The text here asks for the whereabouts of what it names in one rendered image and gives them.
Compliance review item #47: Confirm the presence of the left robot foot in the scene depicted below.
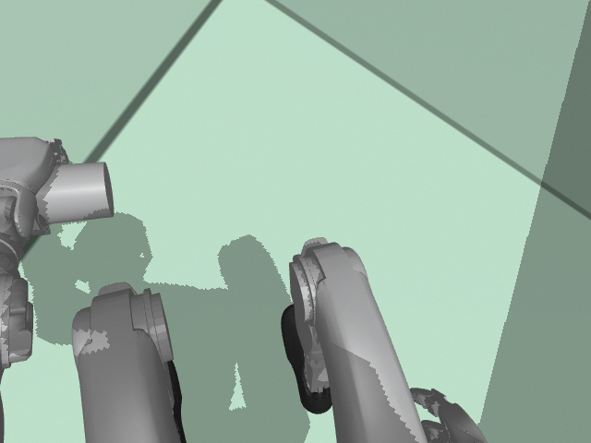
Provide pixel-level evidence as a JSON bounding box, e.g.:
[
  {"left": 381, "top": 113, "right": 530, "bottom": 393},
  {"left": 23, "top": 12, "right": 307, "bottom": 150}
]
[{"left": 167, "top": 360, "right": 187, "bottom": 443}]

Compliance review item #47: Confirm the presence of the bottle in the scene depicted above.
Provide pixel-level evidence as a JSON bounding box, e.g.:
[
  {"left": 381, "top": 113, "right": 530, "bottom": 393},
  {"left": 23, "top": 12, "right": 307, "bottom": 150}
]
[{"left": 35, "top": 162, "right": 114, "bottom": 224}]

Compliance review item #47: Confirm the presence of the right robot hand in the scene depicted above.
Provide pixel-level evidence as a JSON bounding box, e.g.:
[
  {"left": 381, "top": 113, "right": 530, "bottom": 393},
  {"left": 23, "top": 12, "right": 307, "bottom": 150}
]
[{"left": 410, "top": 388, "right": 488, "bottom": 443}]

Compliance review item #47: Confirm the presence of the left robot arm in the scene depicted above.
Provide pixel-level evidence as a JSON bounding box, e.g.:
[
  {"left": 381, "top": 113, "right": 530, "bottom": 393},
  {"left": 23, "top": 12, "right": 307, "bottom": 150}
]
[{"left": 0, "top": 181, "right": 37, "bottom": 443}]

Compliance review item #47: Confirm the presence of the right robot foot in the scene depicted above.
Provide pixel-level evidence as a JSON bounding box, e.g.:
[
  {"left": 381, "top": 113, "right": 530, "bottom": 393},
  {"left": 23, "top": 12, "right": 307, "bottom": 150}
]
[{"left": 281, "top": 304, "right": 332, "bottom": 414}]

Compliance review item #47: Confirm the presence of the left robot hand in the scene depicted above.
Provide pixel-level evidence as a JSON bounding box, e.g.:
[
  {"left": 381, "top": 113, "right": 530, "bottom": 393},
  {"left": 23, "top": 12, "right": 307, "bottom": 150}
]
[{"left": 0, "top": 137, "right": 69, "bottom": 235}]

